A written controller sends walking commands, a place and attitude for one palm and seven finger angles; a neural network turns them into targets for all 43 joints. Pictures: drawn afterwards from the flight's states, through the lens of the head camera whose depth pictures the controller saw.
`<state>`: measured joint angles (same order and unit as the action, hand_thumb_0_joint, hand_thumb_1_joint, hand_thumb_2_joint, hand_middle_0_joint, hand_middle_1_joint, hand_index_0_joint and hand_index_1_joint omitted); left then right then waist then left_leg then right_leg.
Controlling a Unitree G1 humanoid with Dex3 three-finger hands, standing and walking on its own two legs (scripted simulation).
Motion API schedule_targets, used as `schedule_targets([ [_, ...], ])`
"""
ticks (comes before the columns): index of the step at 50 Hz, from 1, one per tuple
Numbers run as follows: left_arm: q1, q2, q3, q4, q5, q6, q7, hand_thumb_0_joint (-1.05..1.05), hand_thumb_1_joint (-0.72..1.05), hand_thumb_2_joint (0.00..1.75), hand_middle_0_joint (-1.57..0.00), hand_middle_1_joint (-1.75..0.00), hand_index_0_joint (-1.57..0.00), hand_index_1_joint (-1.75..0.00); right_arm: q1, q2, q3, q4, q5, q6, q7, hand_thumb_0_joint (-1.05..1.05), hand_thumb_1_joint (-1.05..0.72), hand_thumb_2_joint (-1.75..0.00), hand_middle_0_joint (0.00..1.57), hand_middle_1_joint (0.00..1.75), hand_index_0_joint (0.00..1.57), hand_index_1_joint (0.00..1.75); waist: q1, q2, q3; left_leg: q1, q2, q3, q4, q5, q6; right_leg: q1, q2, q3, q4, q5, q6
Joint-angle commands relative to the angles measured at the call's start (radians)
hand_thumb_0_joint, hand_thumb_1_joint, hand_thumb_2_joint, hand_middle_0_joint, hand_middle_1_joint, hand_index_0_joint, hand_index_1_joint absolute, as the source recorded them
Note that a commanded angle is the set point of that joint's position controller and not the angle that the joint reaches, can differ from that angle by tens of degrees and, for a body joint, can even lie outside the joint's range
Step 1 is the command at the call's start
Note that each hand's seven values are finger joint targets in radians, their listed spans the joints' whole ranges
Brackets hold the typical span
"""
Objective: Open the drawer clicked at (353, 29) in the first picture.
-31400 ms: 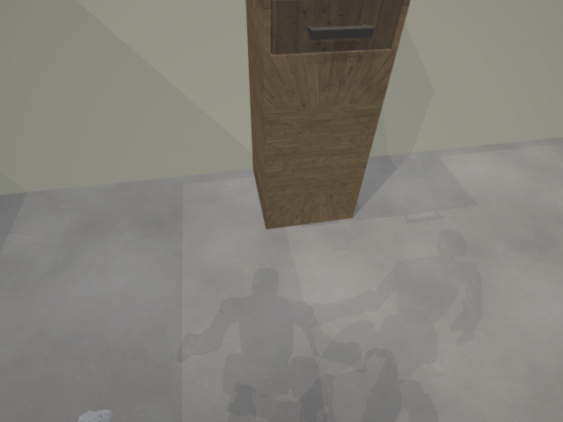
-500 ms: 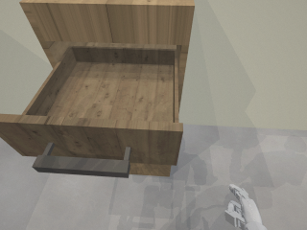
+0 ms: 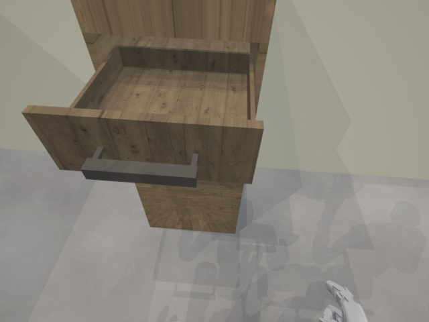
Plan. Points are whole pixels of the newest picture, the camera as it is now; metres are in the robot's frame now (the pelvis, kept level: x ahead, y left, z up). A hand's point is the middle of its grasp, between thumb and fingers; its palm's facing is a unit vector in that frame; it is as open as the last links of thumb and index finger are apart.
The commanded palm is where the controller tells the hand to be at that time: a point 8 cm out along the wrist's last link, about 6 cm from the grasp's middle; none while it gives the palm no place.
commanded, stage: step back with the hand held close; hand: left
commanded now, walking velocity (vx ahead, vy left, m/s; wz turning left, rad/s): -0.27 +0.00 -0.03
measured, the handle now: (144, 163) +0.35 +0.14 +0.14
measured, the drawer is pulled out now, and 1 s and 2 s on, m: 0.29 0.29 0.29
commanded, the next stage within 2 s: stop stepping back and stand still in 0.20 s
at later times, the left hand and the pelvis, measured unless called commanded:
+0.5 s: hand out of the picture +0.10 +0.20 +0.33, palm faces +0.55 -0.68 -0.48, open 7.4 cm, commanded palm +0.02 +0.26 +0.33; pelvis -0.12 -0.02 +0.01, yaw -1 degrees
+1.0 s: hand out of the picture +0.03 +0.21 +0.32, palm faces +0.58 -0.74 -0.34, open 7.4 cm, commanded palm -0.04 +0.27 +0.33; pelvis -0.16 -0.02 +0.01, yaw +2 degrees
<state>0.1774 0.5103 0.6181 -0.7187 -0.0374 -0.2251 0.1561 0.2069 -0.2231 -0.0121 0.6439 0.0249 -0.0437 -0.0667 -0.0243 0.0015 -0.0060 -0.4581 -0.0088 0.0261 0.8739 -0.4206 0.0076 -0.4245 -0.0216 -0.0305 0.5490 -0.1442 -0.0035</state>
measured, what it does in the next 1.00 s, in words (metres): walks backwards: left foot, then right foot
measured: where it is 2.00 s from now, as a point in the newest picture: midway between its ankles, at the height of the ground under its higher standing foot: outside the picture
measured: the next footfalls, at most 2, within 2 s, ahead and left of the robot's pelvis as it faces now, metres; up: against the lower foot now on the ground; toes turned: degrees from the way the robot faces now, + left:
left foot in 0.06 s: +0.04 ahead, +0.12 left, +0.00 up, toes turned +3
right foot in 0.34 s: -0.09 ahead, -0.12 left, +0.00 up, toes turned -1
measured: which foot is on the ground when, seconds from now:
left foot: up 0.00-0.04, down 0.06-0.36, up 0.38-0.60, down 0.62-1.00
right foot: down 0.00-0.06, up 0.08-0.32, down 0.34-1.00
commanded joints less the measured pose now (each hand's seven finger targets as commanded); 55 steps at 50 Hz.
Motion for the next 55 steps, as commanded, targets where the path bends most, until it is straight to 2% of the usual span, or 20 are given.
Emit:
schedule_targets([
  [1,-0.013,0.266,0.151,-0.199,-0.017,-0.045,0.037,0.0,0.9,0.9,-0.2,-0.3,-0.2,-0.3,-0.108,-0.109,-0.024,-0.172,-0.017,-0.054,-0.031,0.0,-0.9,-0.9,0.2,0.3,0.2,0.3,0.015,0.03,-0.091,0.176,0.066,-0.057,-0.468,0.058,0.012,-0.016,-0.147,0.089,-0.093,-0.189,-0.055],
  [3,-0.058,0.274,0.193,-0.315,-0.011,-0.091,0.05,0.0,0.9,0.9,-0.2,-0.3,-0.2,-0.3,-0.103,-0.124,-0.041,-0.193,-0.033,-0.084,-0.022,0.0,-0.9,-0.9,0.2,0.3,0.2,0.3,0.024,0.374,-0.112,-0.03,0.344,-0.369,-0.597,0.212,0.118,0.058,0.026,0.019,0.312,-0.257,0.003],
  [7,-0.028,0.295,0.248,-0.294,-0.023,-0.109,0.04,0.0,0.9,0.9,-0.2,-0.3,-0.2,-0.3,-0.03,-0.106,-0.077,-0.122,-0.047,-0.132,0.006,0.0,-0.9,-0.9,0.2,0.3,0.2,0.3,0.012,0.244,-0.276,0.25,0.322,-0.227,-0.391,0.886,0.14,-0.035,0.054,0.068,0.462,-0.341,0.003],
  [10,-0.058,0.259,0.208,-0.228,-0.025,-0.085,0.031,0.0,0.9,0.9,-0.2,-0.3,-0.2,-0.3,-0.054,-0.109,-0.079,-0.099,-0.028,-0.139,0.023,0.0,-0.9,-0.9,0.2,0.3,0.2,0.3,0.012,0.288,-0.269,0.365,0.277,-0.146,-0.359,0.961,0.09,-0.011,0.058,0.004,0.264,-0.273,0.007],
  [15,-0.127,0.26,0.167,-0.038,-0.032,-0.04,0.005,0.0,0.9,0.9,-0.2,-0.3,-0.2,-0.3,-0.095,-0.132,-0.061,-0.083,-0.025,-0.127,0.031,0.0,-0.9,-0.9,0.2,0.3,0.2,0.3,0.006,0.19,-0.155,0.174,0.285,-0.166,-0.396,0.666,0.064,0.184,0.038,0.021,-0.019,-0.086,0.001],
  [16,-0.126,0.25,0.153,-0.04,-0.031,-0.041,0.0,0.0,0.9,0.9,-0.2,-0.3,-0.2,-0.3,-0.094,-0.125,-0.053,-0.101,-0.014,-0.118,0.035,0.0,-0.9,-0.9,0.2,0.3,0.2,0.3,0.003,0.106,-0.161,0.125,0.227,-0.127,-0.334,0.516,0.037,0.23,-0.013,0.064,-0.103,0.077,-0.014],
  [18,-0.117,0.326,0.182,-0.017,-0.037,-0.04,0.001,0.0,0.9,0.9,-0.2,-0.3,-0.2,-0.3,-0.12,-0.099,-0.039,-0.137,0.005,-0.099,0.032,0.0,-0.9,-0.9,0.2,0.3,0.2,0.3,0.008,-0.193,-0.105,0.023,0.027,-0.013,-0.017,0.019,-0.042,0.141,-0.287,0.337,-0.283,0.326,-0.114],
  [19,-0.075,0.324,0.182,-0.008,-0.039,-0.043,0.006,0.0,0.9,0.9,-0.2,-0.3,-0.2,-0.3,-0.112,-0.099,-0.032,-0.138,0.009,-0.086,0.031,0.0,-0.9,-0.9,0.2,0.3,0.2,0.3,0.016,-0.175,-0.126,-0.055,0.024,-0.057,0.134,-0.027,-0.039,0.191,-0.34,0.319,-0.257,0.428,-0.123],
  [22,0.089,0.303,0.216,-0.131,-0.035,-0.04,0.02,0.0,0.9,0.9,-0.2,-0.3,-0.2,-0.3,-0.127,-0.07,-0.017,-0.181,0.016,-0.078,0.018,0.0,-0.9,-0.9,0.2,0.3,0.2,0.3,0.019,-0.158,-0.229,-0.065,0.036,-0.073,0.133,0.041,-0.029,0.324,-0.268,0.19,-0.131,0.545,-0.122],
  [28,0.088,0.265,0.196,-0.19,-0.037,-0.064,0.043,0.0,0.9,0.9,-0.2,-0.3,-0.2,-0.3,-0.083,-0.098,-0.023,-0.162,-0.014,-0.077,-0.015,0.0,-0.9,-0.9,0.2,0.3,0.2,0.3,-0.003,-0.069,-0.129,0.23,0.027,0.006,-0.432,0.12,0.011,0.142,-0.162,0.172,-0.225,-0.162,-0.069],
  [32,0.017,0.287,0.181,-0.161,-0.021,-0.077,0.033,0.0,0.9,0.9,-0.2,-0.3,-0.2,-0.3,-0.07,-0.156,-0.052,-0.172,-0.002,-0.1,-0.02,0.0,-0.9,-0.9,0.2,0.3,0.2,0.3,0.013,0.149,-0.105,0.181,0.195,-0.192,-0.494,0.211,0.089,0.162,0.004,0.047,-0.008,-0.084,-0.006],
  [35,-0.12,0.284,0.154,-0.087,-0.005,-0.07,0.033,0.0,0.9,0.9,-0.2,-0.3,-0.2,-0.3,-0.053,-0.14,-0.042,-0.146,-0.011,-0.1,-0.021,0.0,-0.9,-0.9,0.2,0.3,0.2,0.3,-0.005,0.264,-0.054,0.067,0.217,-0.214,-0.573,0.018,0.086,0.159,0.025,-0.026,0.11,-0.197,-0.004],
  [38,-0.173,0.229,0.085,0.005,0.003,-0.052,0.03,0.0,0.9,0.9,-0.2,-0.3,-0.2,-0.3,-0.058,-0.138,-0.034,-0.137,-0.008,-0.109,-0.017,0.0,-0.9,-0.9,0.2,0.3,0.2,0.3,-0.005,0.217,-0.003,-0.013,0.224,-0.218,-0.56,-0.141,0.103,0.178,0.02,-0.022,0.078,-0.21,-0.008],
  [41,-0.174,0.2,0.035,-0.024,0.001,-0.046,0.022,0.0,0.9,0.9,-0.2,-0.3,-0.2,-0.3,-0.069,-0.133,-0.026,-0.144,-0.011,-0.108,-0.007,0.0,-0.9,-0.9,0.2,0.3,0.2,0.3,-0.002,0.077,-0.009,-0.028,0.131,-0.129,-0.423,-0.068,0.071,0.227,-0.03,0.09,-0.079,-0.184,-0.046],
  [44,-0.106,0.208,0.045,-0.109,-0.004,-0.054,0.022,0.0,0.9,0.9,-0.2,-0.3,-0.2,-0.3,-0.086,-0.111,-0.033,-0.145,-0.005,-0.092,0.013,0.0,-0.9,-0.9,0.2,0.3,0.2,0.3,0.02,-0.186,-0.04,-0.098,0.015,0.021,0.017,-0.033,0.014,0.262,-0.281,0.431,-0.303,-0.32,-0.18],
  [45,-0.091,0.239,0.077,-0.13,-0.004,-0.064,0.028,0.0,0.9,0.9,-0.2,-0.3,-0.2,-0.3,-0.102,-0.118,-0.036,-0.143,-0.005,-0.083,0.015,0.0,-0.9,-0.9,0.2,0.3,0.2,0.3,0.031,-0.133,-0.034,-0.144,0.029,-0.007,0.127,-0.068,0.007,0.283,-0.325,0.474,-0.322,-0.246,-0.221],
  [50,-0.042,0.28,0.167,-0.244,-0.013,-0.093,0.04,0.0,0.9,0.9,-0.2,-0.3,-0.2,-0.3,-0.086,-0.08,-0.013,-0.145,-0.026,-0.069,0.005,0.0,-0.9,-0.9,0.2,0.3,0.2,0.3,-0.009,0.011,-0.077,0.278,0.046,0.0,-0.37,0.163,0.006,0.08,-0.151,0.12,-0.134,-0.143,-0.111],
  [52,-0.043,0.245,0.154,-0.272,-0.018,-0.113,0.043,0.0,0.9,0.9,-0.2,-0.3,-0.2,-0.3,-0.086,-0.11,-0.023,-0.161,-0.034,-0.087,-0.001,0.0,-0.9,-0.9,0.2,0.3,0.2,0.3,0.014,0.303,-0.076,0.283,0.233,-0.291,-0.552,0.153,0.077,0.011,0.015,0.003,0.11,-0.224,-0.021],
  [54,-0.108,0.268,0.166,-0.183,-0.008,-0.106,0.039,0.0,0.9,0.9,-0.2,-0.3,-0.2,-0.3,-0.068,-0.102,-0.033,-0.148,-0.019,-0.107,0.011,0.0,-0.9,-0.9,0.2,0.3,0.2,0.3,0.017,0.23,-0.085,0.23,0.305,-0.333,-0.555,0.313,0.14,0.036,0.045,0.012,0.228,-0.312,0.003],
  [55,0.21,-0.181,-0.509,0.658,0.013,0.063,-0.101,0.0,0.9,0.9,-0.2,-0.3,-0.2,-0.3,-0.04,-0.296,-0.101,0.019,0.034,-0.204,0.043,0.0,-0.9,-0.9,0.2,0.3,0.2,0.3,-0.126,0.303,-0.026,0.359,0.276,-0.361,-0.418,0.632,0.144,-0.243,0.035,0.023,0.479,-0.26,0.011],
])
